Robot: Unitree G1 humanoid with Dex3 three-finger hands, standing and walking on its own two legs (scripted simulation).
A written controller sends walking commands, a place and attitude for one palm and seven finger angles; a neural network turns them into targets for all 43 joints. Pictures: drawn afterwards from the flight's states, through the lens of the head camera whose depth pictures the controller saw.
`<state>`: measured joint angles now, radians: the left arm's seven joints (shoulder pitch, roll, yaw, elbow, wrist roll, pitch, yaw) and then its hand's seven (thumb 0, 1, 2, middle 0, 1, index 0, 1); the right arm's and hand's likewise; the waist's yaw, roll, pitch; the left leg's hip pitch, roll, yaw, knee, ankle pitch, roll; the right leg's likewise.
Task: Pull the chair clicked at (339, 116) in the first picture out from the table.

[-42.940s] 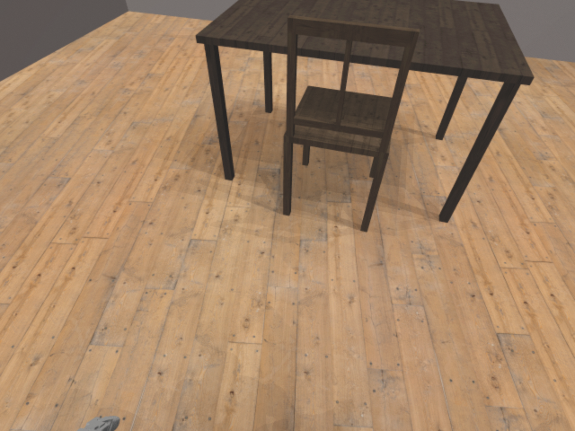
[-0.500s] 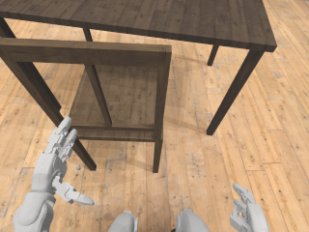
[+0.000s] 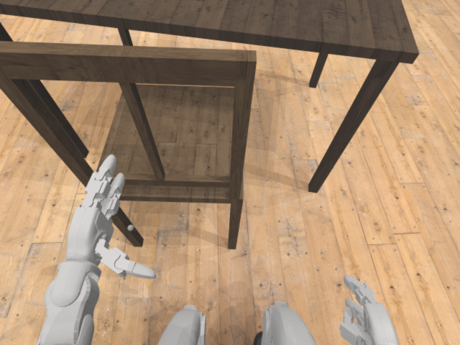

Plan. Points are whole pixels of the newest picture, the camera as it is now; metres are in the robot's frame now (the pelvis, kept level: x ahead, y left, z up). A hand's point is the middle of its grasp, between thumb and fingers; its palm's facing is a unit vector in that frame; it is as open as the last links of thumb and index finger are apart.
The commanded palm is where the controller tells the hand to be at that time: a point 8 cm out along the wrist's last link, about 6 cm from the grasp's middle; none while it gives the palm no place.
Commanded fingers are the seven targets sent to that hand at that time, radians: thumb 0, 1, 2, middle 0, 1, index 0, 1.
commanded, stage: aim the fingers beside a spindle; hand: left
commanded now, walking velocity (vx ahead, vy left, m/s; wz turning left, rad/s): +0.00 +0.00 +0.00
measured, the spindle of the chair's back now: (147, 138) +0.48 +0.19 +0.02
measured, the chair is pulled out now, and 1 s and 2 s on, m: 0.18 0.18 0.18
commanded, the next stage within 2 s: none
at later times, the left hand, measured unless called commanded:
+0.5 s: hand (152, 214) +0.33 +0.15 +0.01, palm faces -0.03 -1.00 -0.02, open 16.9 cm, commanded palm +0.32 +0.21 +0.02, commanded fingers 0.00 -0.50 0.30 -0.06 -0.08 -0.06 -0.08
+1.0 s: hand (146, 204) +0.35 +0.16 +0.01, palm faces +0.01 -1.00 -0.04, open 16.9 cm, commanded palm +0.33 +0.21 +0.01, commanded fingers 0.00 -0.50 0.30 -0.06 -0.08 -0.06 -0.08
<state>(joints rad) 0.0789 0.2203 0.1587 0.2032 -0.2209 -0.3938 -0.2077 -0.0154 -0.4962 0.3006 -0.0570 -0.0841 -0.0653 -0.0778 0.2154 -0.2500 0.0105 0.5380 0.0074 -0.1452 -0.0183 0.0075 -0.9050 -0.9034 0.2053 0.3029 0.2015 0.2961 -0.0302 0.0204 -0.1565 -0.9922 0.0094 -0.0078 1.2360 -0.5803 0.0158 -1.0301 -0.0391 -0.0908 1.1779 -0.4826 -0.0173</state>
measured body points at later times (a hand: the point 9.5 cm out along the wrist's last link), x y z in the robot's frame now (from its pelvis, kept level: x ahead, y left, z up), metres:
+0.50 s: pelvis +0.00 +0.00 -0.01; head +0.11 +0.01 +0.42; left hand +0.33 +0.20 +0.01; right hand +0.15 -0.25 -0.11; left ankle +0.01 +0.11 -0.64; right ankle +0.04 -0.12 -0.64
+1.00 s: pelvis +0.00 +0.00 -0.02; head +0.11 +0.01 +0.42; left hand +0.34 +0.22 +0.01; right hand +0.14 -0.25 -0.12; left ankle +0.01 +0.11 -0.64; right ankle +0.04 -0.12 -0.64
